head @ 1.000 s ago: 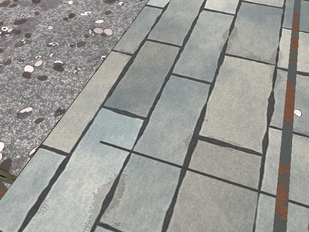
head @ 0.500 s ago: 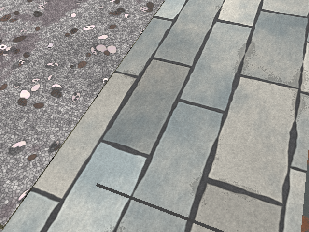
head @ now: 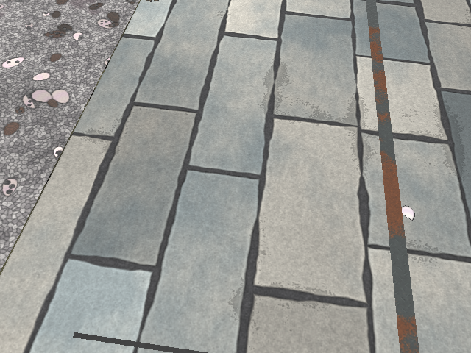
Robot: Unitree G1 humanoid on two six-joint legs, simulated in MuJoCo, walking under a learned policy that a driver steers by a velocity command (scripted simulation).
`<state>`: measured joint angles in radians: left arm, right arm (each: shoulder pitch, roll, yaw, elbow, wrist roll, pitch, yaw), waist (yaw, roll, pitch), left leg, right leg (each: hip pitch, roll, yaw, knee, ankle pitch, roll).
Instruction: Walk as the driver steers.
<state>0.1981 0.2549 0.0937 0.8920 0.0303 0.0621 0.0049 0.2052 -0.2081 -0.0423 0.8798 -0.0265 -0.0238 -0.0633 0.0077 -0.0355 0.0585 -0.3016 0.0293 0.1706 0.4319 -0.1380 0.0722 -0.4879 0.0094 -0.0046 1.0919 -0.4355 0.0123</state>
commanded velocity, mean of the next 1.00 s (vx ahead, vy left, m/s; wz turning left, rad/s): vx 0.06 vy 0.00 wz -0.46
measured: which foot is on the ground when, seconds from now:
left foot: down 0.00-0.20, up 0.22-0.74, down 0.76-1.00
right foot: up 0.00-0.20, down 0.22-0.74, up 0.76-1.00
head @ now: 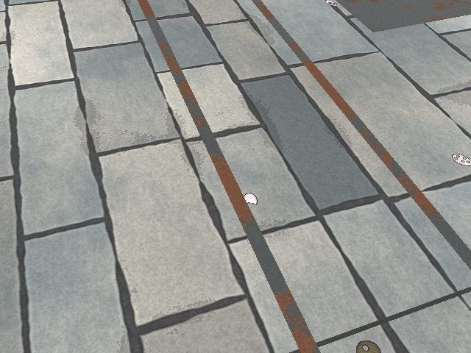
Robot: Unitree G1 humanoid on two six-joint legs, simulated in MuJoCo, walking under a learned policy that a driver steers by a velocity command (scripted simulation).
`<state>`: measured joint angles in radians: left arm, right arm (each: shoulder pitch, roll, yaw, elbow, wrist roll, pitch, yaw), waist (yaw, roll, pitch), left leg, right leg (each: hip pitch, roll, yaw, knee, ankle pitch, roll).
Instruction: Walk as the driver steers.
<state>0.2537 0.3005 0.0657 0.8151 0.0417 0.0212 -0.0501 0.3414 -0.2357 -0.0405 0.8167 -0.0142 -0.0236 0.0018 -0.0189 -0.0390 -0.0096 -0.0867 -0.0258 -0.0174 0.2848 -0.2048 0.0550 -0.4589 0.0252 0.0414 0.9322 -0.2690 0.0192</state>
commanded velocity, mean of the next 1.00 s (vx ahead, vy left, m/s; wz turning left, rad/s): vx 0.41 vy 0.00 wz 0.20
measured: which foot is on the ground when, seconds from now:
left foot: down 0.00-0.20, up 0.22-0.70, down 0.72-1.00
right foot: up 0.00-0.18, down 0.20-0.72, up 0.74-1.00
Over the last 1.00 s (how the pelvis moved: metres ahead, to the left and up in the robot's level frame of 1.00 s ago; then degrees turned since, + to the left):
0.00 -0.02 0.01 -26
